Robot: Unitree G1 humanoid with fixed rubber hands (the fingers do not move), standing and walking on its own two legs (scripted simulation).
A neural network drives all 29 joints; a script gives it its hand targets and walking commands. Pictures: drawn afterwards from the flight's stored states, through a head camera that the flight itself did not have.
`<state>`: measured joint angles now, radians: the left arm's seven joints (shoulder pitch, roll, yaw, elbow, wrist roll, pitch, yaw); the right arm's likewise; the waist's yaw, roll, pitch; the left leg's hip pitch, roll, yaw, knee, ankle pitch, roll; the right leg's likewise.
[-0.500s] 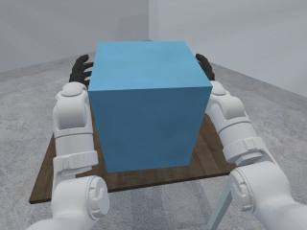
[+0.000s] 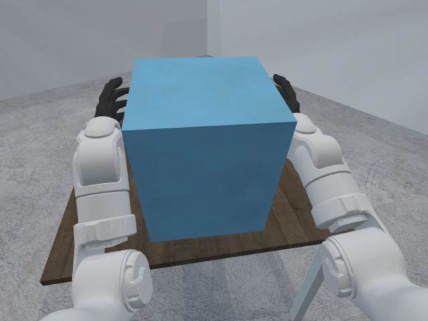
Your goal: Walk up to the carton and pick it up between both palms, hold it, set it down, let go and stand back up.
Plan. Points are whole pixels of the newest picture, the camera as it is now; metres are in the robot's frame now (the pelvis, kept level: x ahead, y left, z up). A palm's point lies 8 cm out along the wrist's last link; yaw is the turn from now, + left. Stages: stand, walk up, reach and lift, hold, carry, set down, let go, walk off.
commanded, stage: hold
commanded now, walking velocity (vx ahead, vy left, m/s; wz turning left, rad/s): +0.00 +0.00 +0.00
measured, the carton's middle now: (203, 150) +0.35 +0.01 +0.20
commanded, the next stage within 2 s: none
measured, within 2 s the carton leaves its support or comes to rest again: neither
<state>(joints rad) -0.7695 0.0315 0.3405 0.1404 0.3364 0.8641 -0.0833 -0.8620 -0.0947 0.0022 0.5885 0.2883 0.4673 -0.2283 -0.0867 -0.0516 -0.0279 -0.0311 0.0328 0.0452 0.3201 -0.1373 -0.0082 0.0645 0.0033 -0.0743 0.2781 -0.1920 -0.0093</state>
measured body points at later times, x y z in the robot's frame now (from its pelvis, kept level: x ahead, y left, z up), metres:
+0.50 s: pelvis +0.00 +0.00 +0.00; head -0.10 +0.02 +0.44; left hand +0.36 +0.17 +0.29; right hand +0.37 -0.14 +0.28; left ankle +0.04 +0.12 -0.75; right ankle -0.01 -0.11 -0.75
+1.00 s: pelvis +0.00 +0.00 +0.00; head -0.09 +0.03 +0.44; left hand +0.37 +0.17 +0.27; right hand +0.38 -0.14 +0.27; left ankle +0.04 +0.12 -0.75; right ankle -0.01 -0.11 -0.75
